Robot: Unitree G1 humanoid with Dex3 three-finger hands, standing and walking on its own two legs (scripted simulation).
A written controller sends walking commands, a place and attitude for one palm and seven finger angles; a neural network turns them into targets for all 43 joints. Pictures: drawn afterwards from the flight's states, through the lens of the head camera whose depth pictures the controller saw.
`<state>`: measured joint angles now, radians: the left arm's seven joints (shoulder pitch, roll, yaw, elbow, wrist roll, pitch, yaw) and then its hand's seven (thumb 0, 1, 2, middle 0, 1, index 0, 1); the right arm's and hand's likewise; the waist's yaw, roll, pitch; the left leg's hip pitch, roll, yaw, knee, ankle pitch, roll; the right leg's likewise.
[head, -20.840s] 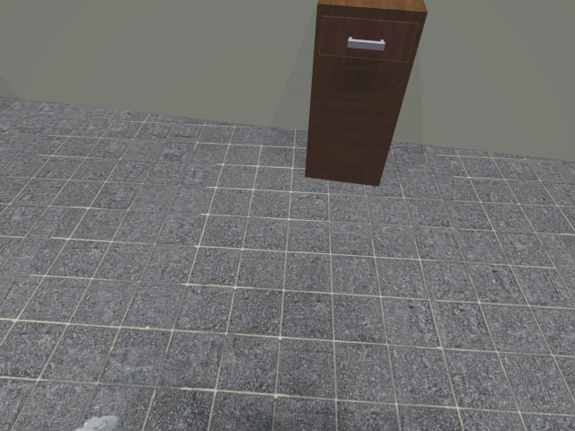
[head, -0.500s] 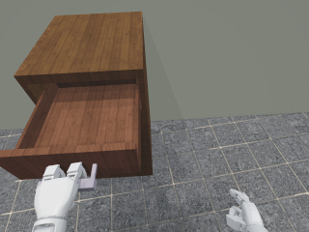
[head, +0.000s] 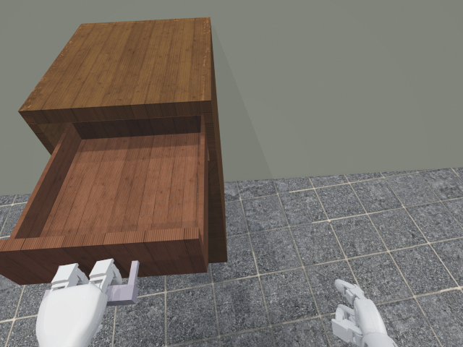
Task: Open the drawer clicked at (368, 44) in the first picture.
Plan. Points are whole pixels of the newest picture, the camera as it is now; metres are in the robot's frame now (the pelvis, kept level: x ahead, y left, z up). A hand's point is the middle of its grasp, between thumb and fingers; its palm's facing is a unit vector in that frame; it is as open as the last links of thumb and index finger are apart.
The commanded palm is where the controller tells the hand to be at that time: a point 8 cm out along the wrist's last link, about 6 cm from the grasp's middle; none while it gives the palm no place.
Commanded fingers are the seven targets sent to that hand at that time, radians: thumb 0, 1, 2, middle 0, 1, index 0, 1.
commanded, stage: pull the drawer open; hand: left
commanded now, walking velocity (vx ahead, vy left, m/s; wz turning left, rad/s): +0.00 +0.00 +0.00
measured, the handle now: (94, 283) +0.21 +0.25 +0.01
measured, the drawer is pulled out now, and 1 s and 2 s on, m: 0.30 0.30 0.29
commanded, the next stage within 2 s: open the thumb to release the handle in 0.18 s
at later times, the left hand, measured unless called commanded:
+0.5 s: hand (85, 316) +0.16 +0.25 +0.00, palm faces +0.05 -0.04 -1.00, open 6.6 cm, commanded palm +0.14 +0.25 +0.05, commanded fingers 0.00 0.06 0.54 -0.34 -1.26 -0.34 -1.26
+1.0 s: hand (85, 322) +0.16 +0.25 -0.01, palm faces +0.02 -0.07 -1.00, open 13.7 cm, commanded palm +0.14 +0.25 +0.04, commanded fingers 0.00 -0.50 0.30 -0.30 -1.20 -0.30 -1.20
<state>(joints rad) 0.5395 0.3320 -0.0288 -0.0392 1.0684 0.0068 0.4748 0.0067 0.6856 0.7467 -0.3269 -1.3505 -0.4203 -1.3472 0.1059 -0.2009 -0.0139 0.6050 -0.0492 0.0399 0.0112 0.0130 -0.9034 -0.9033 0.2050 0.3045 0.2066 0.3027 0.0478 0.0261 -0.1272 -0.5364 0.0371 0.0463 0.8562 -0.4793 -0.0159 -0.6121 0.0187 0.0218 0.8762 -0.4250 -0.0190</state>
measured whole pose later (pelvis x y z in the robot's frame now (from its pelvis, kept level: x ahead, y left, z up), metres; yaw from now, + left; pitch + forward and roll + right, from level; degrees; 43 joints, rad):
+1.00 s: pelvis -0.02 +0.00 +0.00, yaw +2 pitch +9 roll +0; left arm 0.41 0.33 -0.03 0.05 1.08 -0.02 0.49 0.00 -0.47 0.31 -0.31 -1.21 -0.32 -1.20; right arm 0.10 -0.22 -0.04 0.64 -0.05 0.02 -0.05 0.01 -0.90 -0.90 0.20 0.30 0.21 0.30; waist 0.08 0.04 -0.10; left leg -0.57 0.02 0.01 0.87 -0.44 -0.02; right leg -0.62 0.00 -0.02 0.87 -0.40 -0.02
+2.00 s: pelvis +0.00 +0.00 +0.03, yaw +2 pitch +0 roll +0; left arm 0.38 0.39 -0.07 -0.27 0.99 0.12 0.21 0.00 -0.49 0.30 -0.31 -1.20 -0.34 -1.21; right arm 0.08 -0.22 0.01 0.65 -0.02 0.05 -0.03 0.01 -0.90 -0.90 0.20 0.30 0.21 0.30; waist 0.13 0.10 -0.03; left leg -0.23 0.01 0.01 0.56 -0.33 -0.01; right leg -0.28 -0.01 -0.01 0.58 -0.30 -0.01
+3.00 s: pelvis -0.02 +0.01 +0.05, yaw +3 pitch -3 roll +0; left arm 0.41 0.49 0.06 -0.42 0.86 0.07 0.05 0.00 -0.49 0.30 -0.31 -1.20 -0.32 -1.20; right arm 0.09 -0.26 0.02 0.65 0.00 0.04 -0.03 0.01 -0.90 -0.90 0.20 0.30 0.20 0.30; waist 0.12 0.12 0.02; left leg -0.12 0.01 0.01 0.42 -0.25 0.00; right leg -0.16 -0.01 -0.01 0.42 -0.21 0.00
